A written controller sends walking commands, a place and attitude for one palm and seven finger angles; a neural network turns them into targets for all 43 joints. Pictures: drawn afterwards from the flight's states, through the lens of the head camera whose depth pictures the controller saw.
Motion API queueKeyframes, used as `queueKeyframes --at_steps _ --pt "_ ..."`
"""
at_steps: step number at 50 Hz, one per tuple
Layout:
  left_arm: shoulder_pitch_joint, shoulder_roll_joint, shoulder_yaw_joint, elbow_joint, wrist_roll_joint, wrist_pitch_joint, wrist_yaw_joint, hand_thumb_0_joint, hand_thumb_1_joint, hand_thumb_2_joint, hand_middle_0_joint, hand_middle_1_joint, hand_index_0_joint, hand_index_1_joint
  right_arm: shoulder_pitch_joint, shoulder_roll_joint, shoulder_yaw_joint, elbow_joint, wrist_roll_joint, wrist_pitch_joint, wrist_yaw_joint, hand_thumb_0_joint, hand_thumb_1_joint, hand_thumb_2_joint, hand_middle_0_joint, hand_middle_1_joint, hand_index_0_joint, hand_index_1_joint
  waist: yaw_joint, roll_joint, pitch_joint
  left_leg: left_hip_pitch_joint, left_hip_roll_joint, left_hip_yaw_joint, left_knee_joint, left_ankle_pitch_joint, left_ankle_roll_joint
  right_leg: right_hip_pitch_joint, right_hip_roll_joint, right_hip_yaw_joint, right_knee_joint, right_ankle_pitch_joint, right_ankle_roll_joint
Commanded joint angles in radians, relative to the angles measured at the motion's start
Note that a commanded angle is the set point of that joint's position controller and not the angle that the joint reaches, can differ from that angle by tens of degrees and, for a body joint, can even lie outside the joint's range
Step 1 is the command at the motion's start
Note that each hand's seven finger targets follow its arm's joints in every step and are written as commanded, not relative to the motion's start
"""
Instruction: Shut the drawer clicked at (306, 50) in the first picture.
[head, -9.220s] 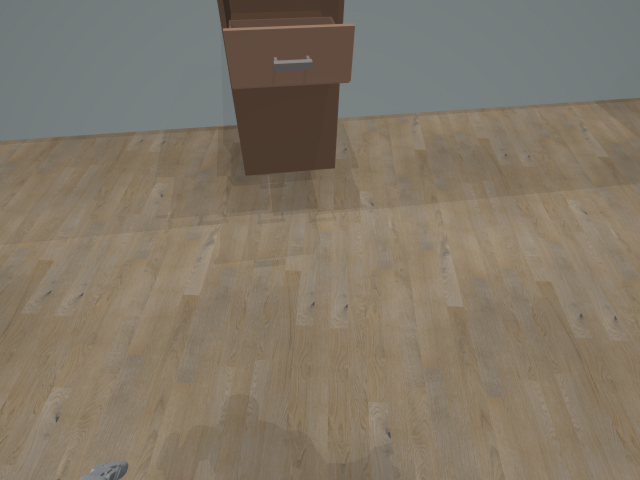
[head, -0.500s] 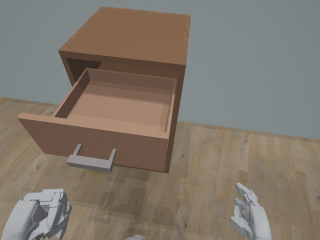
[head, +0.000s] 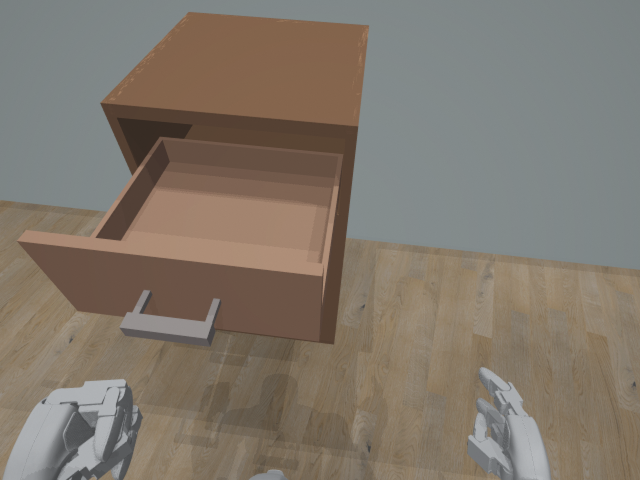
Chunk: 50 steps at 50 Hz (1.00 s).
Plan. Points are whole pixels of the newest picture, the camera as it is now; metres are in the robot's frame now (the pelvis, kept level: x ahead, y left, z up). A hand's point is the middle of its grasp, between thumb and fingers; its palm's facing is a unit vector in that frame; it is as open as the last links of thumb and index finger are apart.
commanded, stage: bring the fist close to the handle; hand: left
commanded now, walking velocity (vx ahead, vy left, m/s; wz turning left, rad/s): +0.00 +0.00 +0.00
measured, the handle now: (174, 315) +0.33 +0.23 -0.01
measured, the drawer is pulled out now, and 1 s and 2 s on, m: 0.29 0.29 0.28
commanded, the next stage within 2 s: push the drawer shut in 1.32 s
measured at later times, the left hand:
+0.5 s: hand (157, 413) +0.19 +0.20 +0.03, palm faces -0.03 -1.00 -0.07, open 3.3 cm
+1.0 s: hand (181, 393) +0.23 +0.20 -0.02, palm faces -0.06 -1.00 -0.05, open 3.3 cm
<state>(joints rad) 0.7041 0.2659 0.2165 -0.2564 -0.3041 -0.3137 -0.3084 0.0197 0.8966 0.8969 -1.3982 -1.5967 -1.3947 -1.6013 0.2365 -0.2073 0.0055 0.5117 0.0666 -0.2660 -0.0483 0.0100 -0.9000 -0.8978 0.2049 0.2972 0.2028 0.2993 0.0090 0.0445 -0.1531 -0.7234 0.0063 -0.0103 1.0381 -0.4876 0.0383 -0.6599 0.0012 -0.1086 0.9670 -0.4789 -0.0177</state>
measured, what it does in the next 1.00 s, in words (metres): lowers itself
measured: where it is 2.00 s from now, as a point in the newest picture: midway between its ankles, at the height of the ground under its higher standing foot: outside the picture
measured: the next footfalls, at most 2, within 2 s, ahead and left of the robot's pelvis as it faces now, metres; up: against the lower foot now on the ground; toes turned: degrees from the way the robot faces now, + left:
none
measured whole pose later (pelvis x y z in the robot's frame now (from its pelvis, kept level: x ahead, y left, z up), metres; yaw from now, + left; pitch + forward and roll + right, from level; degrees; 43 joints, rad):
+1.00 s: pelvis -0.01 +0.00 -0.06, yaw -1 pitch +21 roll -4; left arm 0.33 0.27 0.23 0.05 -0.29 -0.42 -0.33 0.02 0.90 0.90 -1.40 -1.60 -1.39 -1.60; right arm 0.19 -0.24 0.00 0.53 0.03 -0.18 -0.04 0.01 -0.90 -0.90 0.21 0.30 0.20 0.30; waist -0.02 0.02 -0.18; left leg -1.10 0.02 -0.01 1.31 -0.57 0.04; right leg -1.04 0.00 -0.11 1.25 -0.57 -0.03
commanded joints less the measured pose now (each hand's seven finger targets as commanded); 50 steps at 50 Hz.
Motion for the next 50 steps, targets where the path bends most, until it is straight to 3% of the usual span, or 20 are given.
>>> queueKeyframes --at_steps 1,7,11,21,29,34,35,39,42,44,46,50 --pt "-0.021 0.119 0.109 -0.109 -0.033 -0.073 -0.020 0.000 0.900 0.900 -1.400 -1.600 -1.400 -1.600 -0.088 -0.136 -0.057 -0.153 -0.002 -0.053 -0.014 0.000 -0.900 -0.900 0.200 0.300 0.200 0.300 -0.012 -0.024 -0.038 0.064 -0.006 -0.052 -0.169 0.164 -0.017 -0.002 0.025 0.044 -0.162 0.077 -0.009" --pt "-0.080 0.150 0.145 -0.068 -0.051 -0.113 -0.062 0.000 0.900 0.900 -1.400 -1.600 -1.400 -1.600 -0.087 -0.140 -0.062 -0.134 -0.010 -0.058 -0.015 0.000 -0.900 -0.900 0.200 0.300 0.200 0.300 -0.011 0.002 -0.098 0.039 -0.011 -0.041 -0.115 0.213 -0.013 0.012 0.016 0.073 -0.142 0.120 -0.010" --pt "-0.123 0.129 0.119 -0.049 -0.051 -0.122 -0.070 0.000 0.900 0.900 -1.400 -1.600 -1.400 -1.600 -0.086 -0.143 -0.064 -0.126 -0.015 -0.055 -0.011 0.000 -0.900 -0.900 0.200 0.300 0.200 0.300 -0.021 0.023 -0.112 0.031 -0.011 -0.041 -0.094 0.226 -0.010 -0.014 0.016 0.070 -0.117 0.140 -0.009" --pt "-0.157 0.146 0.147 0.010 -0.043 -0.140 -0.048 0.000 0.900 0.900 -1.400 -1.600 -1.400 -1.600 -0.089 -0.145 -0.075 -0.120 -0.022 -0.031 -0.007 0.000 -0.900 -0.900 0.200 0.300 0.200 0.300 -0.007 0.032 -0.179 -0.020 -0.007 -0.038 -0.052 0.233 -0.011 -0.055 0.016 0.067 -0.050 0.143 -0.011" --pt "-0.249 0.135 0.115 0.061 -0.035 -0.164 -0.044 0.000 0.900 0.900 -1.400 -1.600 -1.400 -1.600 -0.088 -0.157 -0.072 -0.113 -0.029 -0.016 -0.005 0.000 -0.900 -0.900 0.200 0.300 0.200 0.300 -0.025 0.023 -0.176 -0.083 -0.003 -0.046 -0.004 0.202 -0.009 -0.139 0.019 0.061 0.004 0.112 -0.011" --pt "-0.277 0.146 0.121 0.073 -0.031 -0.179 -0.044 0.000 0.900 0.900 -1.400 -1.600 -1.400 -1.600 -0.078 -0.164 -0.074 -0.112 -0.030 -0.012 -0.004 0.000 -0.900 -0.900 0.200 0.300 0.200 0.300 -0.016 0.027 -0.238 -0.083 -0.001 -0.053 0.017 0.226 -0.011 -0.163 0.021 0.053 0.048 0.128 -0.015" --pt "-0.290 0.124 0.093 0.071 -0.030 -0.176 -0.047 0.000 0.900 0.900 -1.400 -1.600 -1.400 -1.600 -0.074 -0.163 -0.071 -0.117 -0.030 -0.009 -0.003 0.000 -0.900 -0.900 0.200 0.300 0.200 0.300 -0.024 0.033 -0.247 -0.083 -0.001 -0.050 0.024 0.221 -0.010 -0.173 0.018 0.054 0.052 0.130 -0.011" --pt "-0.355 0.152 0.112 0.107 -0.023 -0.173 -0.036 0.000 0.900 0.900 -1.400 -1.600 -1.400 -1.600 -0.071 -0.172 -0.070 -0.110 -0.032 0.005 -0.006 0.000 -0.900 -0.900 0.200 0.300 0.200 0.300 -0.029 0.007 -0.237 -0.134 0.001 -0.056 0.045 0.171 -0.009 -0.210 0.023 0.055 0.072 0.079 -0.012" --pt "-0.362 0.133 0.085 0.086 -0.019 -0.173 -0.030 0.000 0.900 0.900 -1.400 -1.600 -1.400 -1.600 -0.069 -0.172 -0.068 -0.123 -0.034 0.014 0.000 0.000 -0.900 -0.900 0.200 0.300 0.200 0.300 -0.022 0.043 -0.277 -0.115 0.001 -0.057 0.049 0.193 -0.012 -0.223 0.019 0.050 0.094 0.100 -0.013" --pt "-0.372 0.158 0.112 0.118 -0.014 -0.168 -0.021 0.000 0.900 0.900 -1.400 -1.600 -1.400 -1.600 -0.065 -0.175 -0.069 -0.118 -0.035 0.026 -0.001 0.000 -0.900 -0.900 0.200 0.300 0.200 0.300 -0.024 0.013 -0.273 -0.143 0.003 -0.057 0.064 0.193 -0.010 -0.230 0.024 0.050 0.103 0.100 -0.013" --pt "-0.413 0.150 0.097 0.130 -0.010 -0.171 -0.022 0.000 0.900 0.900 -1.400 -1.600 -1.400 -1.600 -0.062 -0.179 -0.066 -0.118 -0.035 0.036 -0.001 0.000 -0.900 -0.900 0.200 0.300 0.200 0.300 -0.032 0.030 -0.262 -0.151 0.004 -0.057 0.071 0.181 -0.013 -0.259 0.024 0.048 0.117 0.092 -0.012" --pt "-0.360 0.156 0.102 0.054 -0.016 -0.170 -0.011 0.000 0.900 0.900 -1.400 -1.600 -1.400 -1.600 -0.064 -0.175 -0.068 -0.140 -0.032 0.044 0.006 0.000 -0.900 -0.900 0.200 0.300 0.200 0.300 -0.007 0.067 -0.340 -0.085 0.007 -0.066 0.049 0.241 -0.018 -0.231 0.023 0.042 0.123 0.127 -0.017"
